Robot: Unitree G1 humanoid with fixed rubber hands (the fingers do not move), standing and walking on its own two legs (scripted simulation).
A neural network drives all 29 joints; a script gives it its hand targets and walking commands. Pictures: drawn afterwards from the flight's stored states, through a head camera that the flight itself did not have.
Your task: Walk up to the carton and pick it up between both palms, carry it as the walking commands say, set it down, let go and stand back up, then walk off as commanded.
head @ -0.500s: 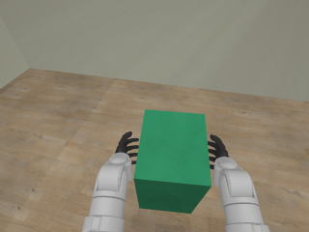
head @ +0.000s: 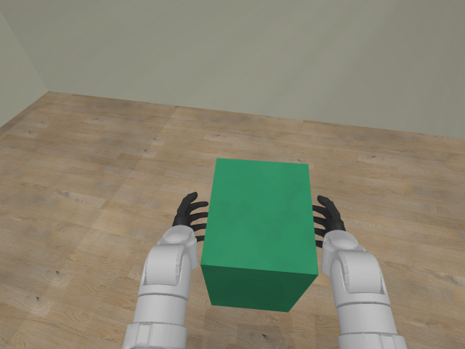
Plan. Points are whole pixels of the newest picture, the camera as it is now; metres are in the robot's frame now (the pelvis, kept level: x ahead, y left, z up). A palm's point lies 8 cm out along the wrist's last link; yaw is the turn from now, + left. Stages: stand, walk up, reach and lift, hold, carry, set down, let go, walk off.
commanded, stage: carry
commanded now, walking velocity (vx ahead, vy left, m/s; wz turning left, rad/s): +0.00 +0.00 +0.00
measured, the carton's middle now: (255, 241) +0.32 +0.00 -0.03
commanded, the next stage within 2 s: hold in 0.46 s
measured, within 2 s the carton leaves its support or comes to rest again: neither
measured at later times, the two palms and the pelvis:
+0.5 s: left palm (183, 228) +0.30 +0.12 +0.07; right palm (338, 234) +0.29 -0.14 +0.06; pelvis +0.00 +0.00 +0.00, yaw +0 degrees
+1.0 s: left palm (173, 241) +0.29 +0.15 +0.03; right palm (318, 245) +0.28 -0.11 +0.03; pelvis -0.03 +0.03 -0.01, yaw -10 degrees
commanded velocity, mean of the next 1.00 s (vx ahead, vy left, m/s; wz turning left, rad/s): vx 0.00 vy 0.00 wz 0.00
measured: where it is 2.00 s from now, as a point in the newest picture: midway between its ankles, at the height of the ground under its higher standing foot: outside the picture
